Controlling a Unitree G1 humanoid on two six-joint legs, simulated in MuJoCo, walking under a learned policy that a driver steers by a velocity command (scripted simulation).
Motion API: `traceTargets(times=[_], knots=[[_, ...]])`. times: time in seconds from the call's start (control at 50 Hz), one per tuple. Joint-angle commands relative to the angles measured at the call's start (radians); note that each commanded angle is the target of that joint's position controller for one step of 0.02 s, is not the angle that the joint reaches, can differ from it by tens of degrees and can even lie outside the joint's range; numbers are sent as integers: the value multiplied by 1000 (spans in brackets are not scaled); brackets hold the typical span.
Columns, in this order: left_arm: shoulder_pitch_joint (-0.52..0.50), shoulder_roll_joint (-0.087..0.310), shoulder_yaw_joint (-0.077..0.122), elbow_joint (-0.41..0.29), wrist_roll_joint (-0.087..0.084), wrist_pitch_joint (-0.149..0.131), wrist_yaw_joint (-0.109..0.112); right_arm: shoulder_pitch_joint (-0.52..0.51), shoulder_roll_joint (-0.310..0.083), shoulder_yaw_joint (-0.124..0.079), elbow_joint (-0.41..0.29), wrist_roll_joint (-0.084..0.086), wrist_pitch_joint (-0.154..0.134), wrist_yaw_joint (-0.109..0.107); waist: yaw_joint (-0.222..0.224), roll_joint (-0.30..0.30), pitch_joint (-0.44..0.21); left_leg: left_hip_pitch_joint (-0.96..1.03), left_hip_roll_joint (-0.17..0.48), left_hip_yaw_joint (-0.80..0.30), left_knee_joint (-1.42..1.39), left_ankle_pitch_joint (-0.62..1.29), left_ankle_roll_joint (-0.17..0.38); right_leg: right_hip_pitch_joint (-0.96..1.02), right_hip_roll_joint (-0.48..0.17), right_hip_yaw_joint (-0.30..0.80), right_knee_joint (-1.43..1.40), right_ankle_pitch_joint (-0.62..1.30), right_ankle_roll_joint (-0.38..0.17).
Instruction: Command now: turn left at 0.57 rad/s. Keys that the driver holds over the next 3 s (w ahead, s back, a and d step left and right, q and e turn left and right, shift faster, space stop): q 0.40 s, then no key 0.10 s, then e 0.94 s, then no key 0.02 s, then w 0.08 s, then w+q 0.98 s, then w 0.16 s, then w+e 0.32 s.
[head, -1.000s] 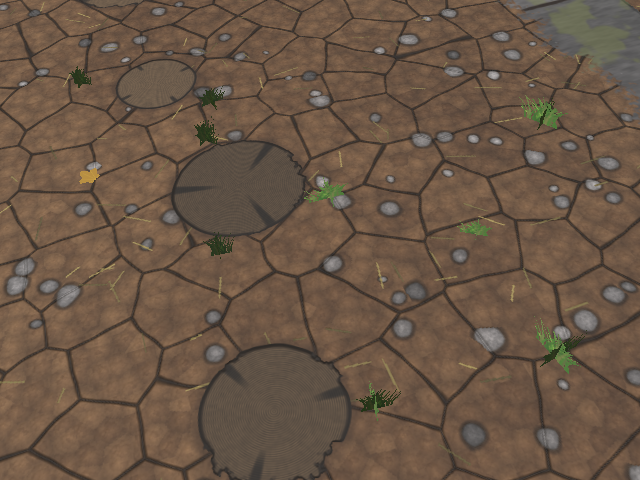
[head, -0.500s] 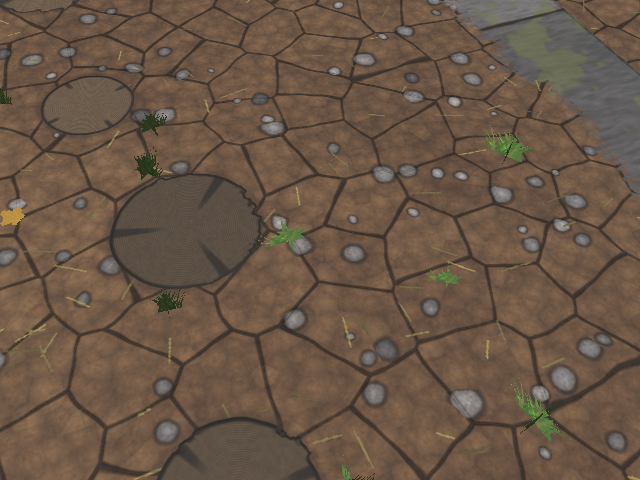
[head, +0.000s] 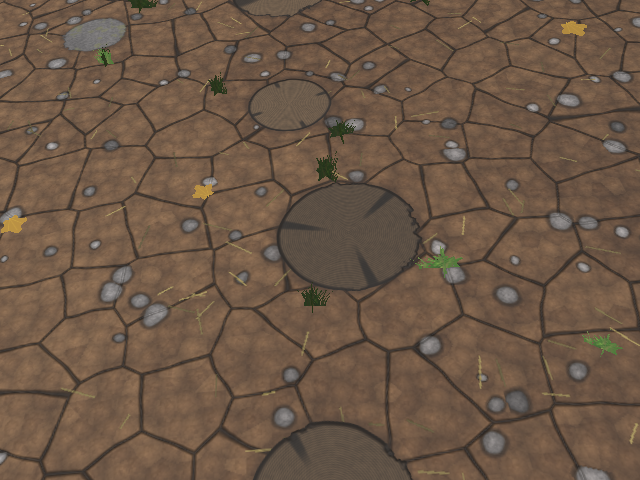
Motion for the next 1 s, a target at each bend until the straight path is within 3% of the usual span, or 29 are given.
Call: traceTargets(times=[0.02, 0.1, 0.14, 0.16, 0.18, 0.2, 0.22, 0.24, 0.28, 0.34, 0.5, 0.58, 0.62, 0.64, 0.66, 0.68, 0.7, 0.72, 0.78, 0.82, 0.86, 0.9, 0.92, 0.94, 0.96, 0.98, 1.0], knots=[[38, 185, 54, -41, 4, -6, -9, -47, -43, 1, -97, 8, -9, 7, 30, -216, -85, -19, 3, 60, -129, -31, 16, 154, -249, 143, -52, 478, -167], [28, 213, 68, -36, 1, 1, -23, -39, -49, 3, -119, 17, -18, 5, 22, -238, -101, 103, -11, 110, -309, -8, 58, 119, -267, 113, 10, 467, -142], [18, 213, 72, -30, -13, 9, -24, 16, -47, 4, -105, 3, -35, -6, -28, -175, -109, 257, -24, 104, -563, 195, 87, 28, -240, 48, 125, 332, -63], [52, 179, 65, -30, -8, 14, -27, 49, -112, -10, -99, -14, -51, -17, -36, -6, -116, 387, 92, -93, -680, 251, 114, -127, -180, -23, 308, 112, 7], [50, 82, 38, -98, 4, 23, -28, 51, -274, -41, -132, -7, -63, -22, -2, 264, -84, 452, 405, -502, -659, 717, 232, -417, -4, -67, 517, -429, 84], [-46, 127, 40, -112, 7, 39, -11, 154, -272, -56, -107, 3, -62, -26, -107, 157, -116, 396, 421, -469, -636, 787, 355, -416, 4, 89, 646, -438, 80], [-47, 139, 45, -105, -8, 46, -12, 113, -210, -36, -99, 4, -58, -31, -60, 106, -60, 358, 354, -384, -639, 718, 351, -425, -12, 123, 692, -357, 75], [-33, 149, 50, -87, -19, 41, -18, 27, -159, -20, -110, 7, -52, -35, -20, 84, -13, 306, 275, -309, -658, 625, 307, -411, -25, 139, 668, -257, 70], [7, 175, 60, -63, 1, 37, -26, -40, -125, -9, -130, 13, -51, -44, 8, 107, -36, 308, 190, -248, -654, 651, 267, -377, -11, 126, 666, -160, 75], [14, 153, 56, -61, -1, 42, -35, 7, -140, -13, -120, 14, -58, -39, 1, 59, -84, 338, 181, -261, -642, 666, 272, -368, 7, 130, 660, -131, 86], [-50, 128, 41, -81, -10, 47, -24, 76, -142, -11, -102, -5, -63, -44, -43, 80, -71, 325, 185, -351, -631, 541, 291, -310, 26, 135, 445, -160, 74], [-25, 101, 24, -57, -23, 45, -23, 34, -88, 21, -90, -18, -67, -49, -31, 80, -86, 235, 177, -316, -617, 556, 262, -94, 35, 112, 263, -166, 43], [19, 68, 10, -27, -23, 40, -21, 9, -65, 41, -71, -9, -69, -58, 9, 53, -80, 171, 161, -291, -596, 489, 220, 78, 43, 104, 25, -27, 24], [12, 78, 7, -25, -15, 30, -16, 30, -60, 47, -59, -9, -74, -63, 10, 18, -68, 127, 145, -283, -587, 422, 176, 154, 19, 161, -93, 75, 15], [8, 145, 15, -35, -1, 14, -10, 60, -51, 50, -61, -13, -80, -65, -17, -85, -77, 102, 91, -234, -512, 324, 133, 190, -116, 332, -132, 153, -9], [-54, 231, 28, -49, -10, 8, -18, 107, -59, 45, -57, -3, -78, -66, -78, -177, -58, 114, -26, -119, -503, 156, 103, 97, -223, 456, -112, 321, -92], [-52, 201, 27, -36, -20, 7, -31, 87, -78, 44, -38, -11, -70, -73, -50, -192, -61, 199, -18, -81, -508, 118, 93, 16, -232, 475, -105, 310, -138], [-59, 188, 25, -37, -22, 7, -41, 58, -86, 42, -40, -11, -70, -76, -42, -210, -41, 216, -26, -69, -502, 138, 92, -8, -189, 463, -100, 275, -121], [-44, 202, 38, -37, -25, 15, -40, 44, -82, 38, -43, -5, -76, -72, -28, -239, -50, 192, -38, -29, -450, 145, 82, 1, -132, 463, -68, 280, -103], [-35, 210, 50, -43, -26, 22, -42, 55, -64, 41, -42, -1, -81, -78, -24, -203, -73, 168, -45, -9, -421, 107, 78, 21, -131, 494, -34, 337, -122], [-39, 208, 57, -51, -25, 29, -43, 68, -51, 42, -47, -1, -85, -84, -26, -187, -91, 165, -41, -7, -423, 84, 82, 21, -129, 525, -4, 375, -132], [-71, 194, 60, -68, -25, 34, -46, 99, -61, 40, -49, -3, -91, -91, -42, -156, -104, 225, 2, -43, -499, 111, 101, -41, -89, 511, 47, 346, -101], [-82, 169, 56, -89, -31, 36, -49, 96, -108, 29, -56, -9, -91, -96, -31, -66, -97, 259, 78, -130, -567, 143, 129, -116, -19, 443, 115, 266, -60], [-98, 153, 54, -103, -34, 39, -51, 84, -163, 11, -55, -12, -85, -94, -25, 80, -57, 296, 188, -248, -636, 292, 190, -233, 98, 298, 225, 82, -9], [-77, 152, 55, -101, -14, 41, -49, 84, -178, 7, -57, -17, -81, -89, -30, 187, -54, 339, 349, -352, -667, 542, 283, -307, 152, 174, 385, -215, 11], [-76, 174, 65, -92, 1, 45, -49, 84, -145, 15, -71, -14, -82, -87, -37, 132, -50, 336, 422, -358, -659, 748, 354, -343, 115, 148, 587, -374, 16], [-59, 177, 71, -80, -2, 50, -52, 65, -116, 25, -80, -11, -81, -86, -14, 32, -51, 321, 399, -289, -642, 811, 356, -328, 87, 160, 669, -359, 23]])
